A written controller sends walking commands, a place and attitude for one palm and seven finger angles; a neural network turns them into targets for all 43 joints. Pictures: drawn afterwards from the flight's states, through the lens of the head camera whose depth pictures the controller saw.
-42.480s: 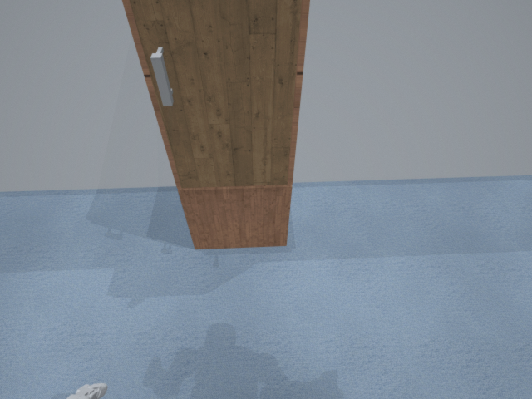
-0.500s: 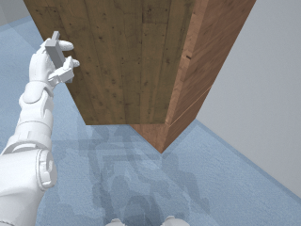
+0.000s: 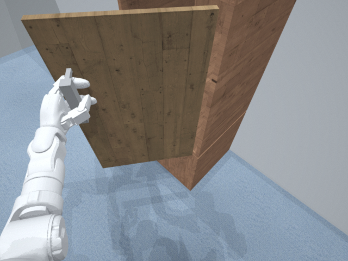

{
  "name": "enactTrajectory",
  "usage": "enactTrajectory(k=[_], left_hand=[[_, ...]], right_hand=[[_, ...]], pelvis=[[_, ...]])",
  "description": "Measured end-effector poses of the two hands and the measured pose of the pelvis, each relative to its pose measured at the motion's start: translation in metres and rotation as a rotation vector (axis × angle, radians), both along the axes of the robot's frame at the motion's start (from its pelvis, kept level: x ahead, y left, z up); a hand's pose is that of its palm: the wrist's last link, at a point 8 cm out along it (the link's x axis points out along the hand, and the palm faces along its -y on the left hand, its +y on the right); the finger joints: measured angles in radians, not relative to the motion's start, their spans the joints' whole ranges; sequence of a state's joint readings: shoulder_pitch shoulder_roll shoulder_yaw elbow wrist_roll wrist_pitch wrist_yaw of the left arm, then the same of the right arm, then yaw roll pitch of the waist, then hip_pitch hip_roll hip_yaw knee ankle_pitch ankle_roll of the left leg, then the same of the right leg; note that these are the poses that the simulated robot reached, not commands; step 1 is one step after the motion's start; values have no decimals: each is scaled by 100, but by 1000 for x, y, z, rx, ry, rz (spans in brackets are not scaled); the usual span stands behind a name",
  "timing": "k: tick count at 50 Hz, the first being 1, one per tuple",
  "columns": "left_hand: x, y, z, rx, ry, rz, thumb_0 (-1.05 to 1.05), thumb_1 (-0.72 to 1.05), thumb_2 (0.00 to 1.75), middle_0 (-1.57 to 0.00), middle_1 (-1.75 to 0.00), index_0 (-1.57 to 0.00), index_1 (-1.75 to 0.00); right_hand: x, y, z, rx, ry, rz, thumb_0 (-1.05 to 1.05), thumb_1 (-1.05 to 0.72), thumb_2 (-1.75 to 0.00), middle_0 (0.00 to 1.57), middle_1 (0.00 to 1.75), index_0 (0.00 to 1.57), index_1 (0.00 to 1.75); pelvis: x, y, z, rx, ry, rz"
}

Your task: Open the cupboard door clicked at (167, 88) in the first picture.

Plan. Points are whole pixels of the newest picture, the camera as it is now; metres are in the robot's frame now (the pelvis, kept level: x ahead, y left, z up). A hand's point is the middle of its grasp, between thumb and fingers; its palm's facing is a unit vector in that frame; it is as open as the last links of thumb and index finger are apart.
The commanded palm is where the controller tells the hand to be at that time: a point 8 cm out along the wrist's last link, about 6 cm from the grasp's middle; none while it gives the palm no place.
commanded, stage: pull the door open along its arc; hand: left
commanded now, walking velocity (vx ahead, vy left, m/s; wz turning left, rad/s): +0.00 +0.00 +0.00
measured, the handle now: (76, 96) +0.48 +0.22 +0.11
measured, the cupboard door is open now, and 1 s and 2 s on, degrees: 54 94 94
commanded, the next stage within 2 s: open thumb and fingers to let go in 0.76 s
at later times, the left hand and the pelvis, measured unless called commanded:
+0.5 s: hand (112, 159) +0.30 +0.11 +0.11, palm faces +0.37 -0.93 +0.03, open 5.9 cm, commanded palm +0.24 +0.16 +0.11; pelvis +0.00 -0.02 +0.01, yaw +2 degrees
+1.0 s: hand (143, 184) +0.25 +0.05 +0.11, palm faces +0.40 -0.92 +0.00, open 6.3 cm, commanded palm +0.21 +0.09 +0.11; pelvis -0.01 -0.04 +0.01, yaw +5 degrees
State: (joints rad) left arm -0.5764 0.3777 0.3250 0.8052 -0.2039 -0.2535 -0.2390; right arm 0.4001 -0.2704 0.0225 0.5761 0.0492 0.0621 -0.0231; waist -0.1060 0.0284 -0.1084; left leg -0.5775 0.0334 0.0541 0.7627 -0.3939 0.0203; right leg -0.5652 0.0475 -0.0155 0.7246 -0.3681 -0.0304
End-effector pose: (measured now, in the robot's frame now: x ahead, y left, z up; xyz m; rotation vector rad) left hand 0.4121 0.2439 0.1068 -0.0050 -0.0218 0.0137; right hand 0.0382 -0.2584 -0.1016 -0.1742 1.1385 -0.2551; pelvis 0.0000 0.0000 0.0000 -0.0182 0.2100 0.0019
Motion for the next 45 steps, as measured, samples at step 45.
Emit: enactTrajectory(k=[45], left_hand=[[-206, -157, 5, 0, 38, 350, 2, 67, 73, -36, -134, -37, -134]], right_hand=[[129, 9, 24, 104, -351, 256, 2, -90, -90, 20, 30, 20, 30]], pelvis=[[-5, -42, 9, 38, -216, 72]])
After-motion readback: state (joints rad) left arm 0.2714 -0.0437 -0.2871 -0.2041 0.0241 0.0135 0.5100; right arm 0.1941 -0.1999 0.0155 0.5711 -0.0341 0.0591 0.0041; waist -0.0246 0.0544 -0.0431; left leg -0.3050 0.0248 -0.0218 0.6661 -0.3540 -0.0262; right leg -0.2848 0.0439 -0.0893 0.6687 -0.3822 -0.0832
